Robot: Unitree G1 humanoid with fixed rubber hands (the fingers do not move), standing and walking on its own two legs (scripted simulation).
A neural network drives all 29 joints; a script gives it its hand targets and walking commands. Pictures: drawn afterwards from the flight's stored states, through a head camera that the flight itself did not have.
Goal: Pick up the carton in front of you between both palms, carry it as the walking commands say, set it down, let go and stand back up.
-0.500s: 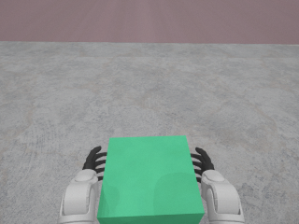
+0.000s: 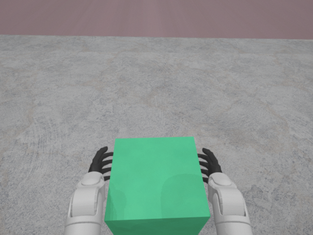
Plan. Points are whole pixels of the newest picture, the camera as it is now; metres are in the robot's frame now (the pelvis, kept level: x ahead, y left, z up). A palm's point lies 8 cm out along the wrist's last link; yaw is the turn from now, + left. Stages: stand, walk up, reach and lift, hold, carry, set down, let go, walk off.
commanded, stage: hold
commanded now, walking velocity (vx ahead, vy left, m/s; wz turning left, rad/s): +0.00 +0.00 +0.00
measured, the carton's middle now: (155, 193) +0.28 +0.00 -0.04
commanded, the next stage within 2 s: set down in 0.48 s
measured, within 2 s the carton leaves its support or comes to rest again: neither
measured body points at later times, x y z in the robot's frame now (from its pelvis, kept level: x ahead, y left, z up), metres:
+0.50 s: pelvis -0.04 +0.01 +0.00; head -0.08 +0.02 +0.45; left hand +0.26 +0.16 +0.04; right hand +0.26 -0.15 +0.04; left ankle +0.02 +0.13 -0.74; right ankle -0.03 -0.12 -0.74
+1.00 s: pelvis -0.06 +0.01 -0.03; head +0.06 +0.01 +0.40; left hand +0.32 +0.14 -0.08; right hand +0.30 -0.16 -0.08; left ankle +0.02 +0.13 -0.74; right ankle -0.03 -0.12 -0.74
